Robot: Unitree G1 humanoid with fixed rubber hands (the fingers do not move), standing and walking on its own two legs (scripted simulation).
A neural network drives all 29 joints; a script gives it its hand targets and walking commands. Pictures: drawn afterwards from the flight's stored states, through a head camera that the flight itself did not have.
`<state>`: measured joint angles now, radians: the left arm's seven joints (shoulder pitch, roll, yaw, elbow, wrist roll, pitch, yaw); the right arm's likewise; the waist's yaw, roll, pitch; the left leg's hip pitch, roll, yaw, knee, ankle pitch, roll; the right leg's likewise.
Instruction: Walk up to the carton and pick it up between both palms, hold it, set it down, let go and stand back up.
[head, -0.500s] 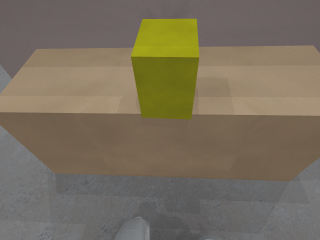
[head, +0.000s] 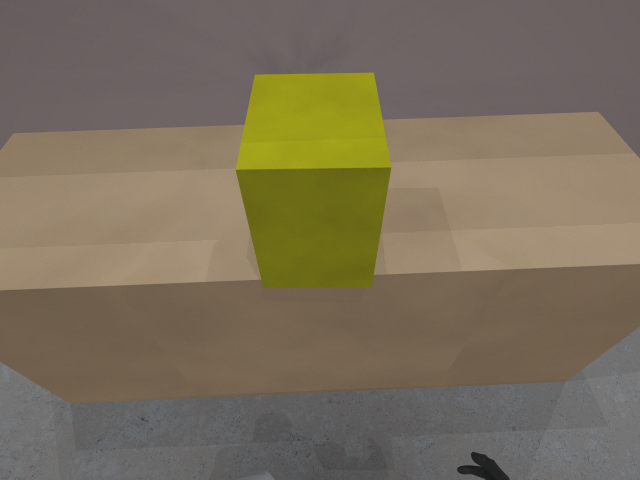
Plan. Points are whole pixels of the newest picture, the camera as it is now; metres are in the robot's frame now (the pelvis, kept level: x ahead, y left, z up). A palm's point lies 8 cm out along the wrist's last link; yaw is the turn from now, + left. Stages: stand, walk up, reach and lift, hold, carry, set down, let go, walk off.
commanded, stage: walk up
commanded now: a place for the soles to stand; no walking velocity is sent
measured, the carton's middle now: (315, 185) +0.55 +0.01 +0.02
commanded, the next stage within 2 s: none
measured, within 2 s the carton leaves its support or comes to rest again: neither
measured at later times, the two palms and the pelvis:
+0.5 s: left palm out of the picture +0.06 +0.23 -0.12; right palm out of the picture +0.03 -0.25 -0.13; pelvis +0.01 -0.01 +0.01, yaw -2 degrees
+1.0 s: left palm out of the picture +0.03 +0.30 -0.14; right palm out of the picture +0.08 -0.21 -0.12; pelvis +0.07 +0.05 +0.00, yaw -2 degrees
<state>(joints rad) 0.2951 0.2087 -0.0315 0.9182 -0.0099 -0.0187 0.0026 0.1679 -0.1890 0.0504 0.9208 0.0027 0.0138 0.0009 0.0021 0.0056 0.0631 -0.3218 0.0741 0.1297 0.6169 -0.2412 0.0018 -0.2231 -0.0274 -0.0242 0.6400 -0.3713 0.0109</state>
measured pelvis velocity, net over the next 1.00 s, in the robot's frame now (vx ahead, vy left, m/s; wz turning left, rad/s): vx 0.07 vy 0.05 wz -0.04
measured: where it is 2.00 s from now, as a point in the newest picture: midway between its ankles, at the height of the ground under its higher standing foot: outside the picture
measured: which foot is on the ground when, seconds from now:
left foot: down 0.00-1.00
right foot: down 0.00-0.90, up 0.92-1.00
